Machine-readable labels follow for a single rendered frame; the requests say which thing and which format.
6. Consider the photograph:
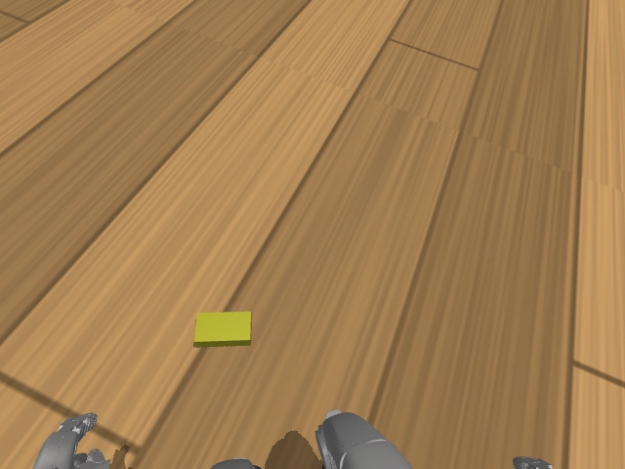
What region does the carton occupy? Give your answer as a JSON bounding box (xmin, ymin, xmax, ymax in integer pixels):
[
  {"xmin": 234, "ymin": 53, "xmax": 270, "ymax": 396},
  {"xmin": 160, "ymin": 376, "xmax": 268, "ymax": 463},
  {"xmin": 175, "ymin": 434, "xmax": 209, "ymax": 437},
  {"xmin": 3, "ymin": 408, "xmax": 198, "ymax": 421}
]
[{"xmin": 194, "ymin": 312, "xmax": 252, "ymax": 347}]

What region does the left robot hand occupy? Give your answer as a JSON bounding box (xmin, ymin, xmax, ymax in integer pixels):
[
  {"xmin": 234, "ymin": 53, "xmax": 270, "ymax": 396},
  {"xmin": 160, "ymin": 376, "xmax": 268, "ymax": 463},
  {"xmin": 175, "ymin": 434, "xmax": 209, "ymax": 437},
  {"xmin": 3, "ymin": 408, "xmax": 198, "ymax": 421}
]
[{"xmin": 32, "ymin": 413, "xmax": 110, "ymax": 469}]

